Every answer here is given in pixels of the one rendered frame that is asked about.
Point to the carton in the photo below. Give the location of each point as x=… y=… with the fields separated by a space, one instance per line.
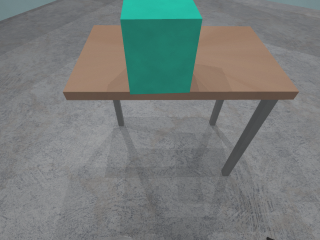
x=160 y=39

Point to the table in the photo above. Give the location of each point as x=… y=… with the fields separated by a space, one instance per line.
x=231 y=63

